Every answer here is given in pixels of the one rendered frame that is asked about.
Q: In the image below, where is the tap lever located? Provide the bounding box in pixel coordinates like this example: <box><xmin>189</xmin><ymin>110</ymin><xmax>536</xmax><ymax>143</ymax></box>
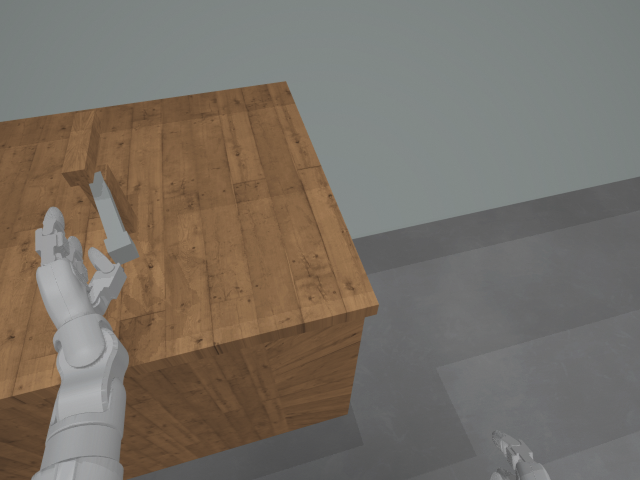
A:
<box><xmin>89</xmin><ymin>171</ymin><xmax>140</xmax><ymax>265</ymax></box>

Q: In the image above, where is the robot left hand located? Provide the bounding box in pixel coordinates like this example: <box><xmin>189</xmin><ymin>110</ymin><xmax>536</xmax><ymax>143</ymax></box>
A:
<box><xmin>35</xmin><ymin>207</ymin><xmax>127</xmax><ymax>330</ymax></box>

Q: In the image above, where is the counter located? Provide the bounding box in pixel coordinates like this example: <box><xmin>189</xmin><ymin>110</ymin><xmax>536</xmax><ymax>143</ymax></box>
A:
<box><xmin>0</xmin><ymin>81</ymin><xmax>379</xmax><ymax>480</ymax></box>

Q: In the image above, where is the robot right hand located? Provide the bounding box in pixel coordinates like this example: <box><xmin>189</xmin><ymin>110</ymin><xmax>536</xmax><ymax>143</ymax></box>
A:
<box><xmin>490</xmin><ymin>431</ymin><xmax>551</xmax><ymax>480</ymax></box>

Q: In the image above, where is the left robot forearm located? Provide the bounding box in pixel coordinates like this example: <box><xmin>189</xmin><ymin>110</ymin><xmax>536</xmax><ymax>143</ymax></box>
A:
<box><xmin>31</xmin><ymin>314</ymin><xmax>129</xmax><ymax>480</ymax></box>

